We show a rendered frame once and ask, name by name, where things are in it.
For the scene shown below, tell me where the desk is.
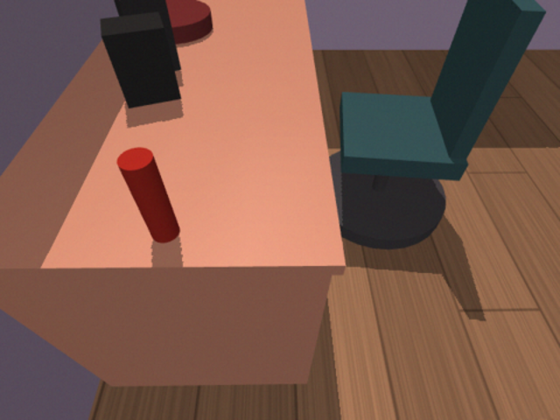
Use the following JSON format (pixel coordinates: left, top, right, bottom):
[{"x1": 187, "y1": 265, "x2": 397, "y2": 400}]
[{"x1": 0, "y1": 0, "x2": 346, "y2": 387}]

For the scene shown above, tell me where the office chair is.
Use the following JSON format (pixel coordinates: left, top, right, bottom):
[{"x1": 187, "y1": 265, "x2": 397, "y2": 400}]
[{"x1": 329, "y1": 0, "x2": 547, "y2": 249}]

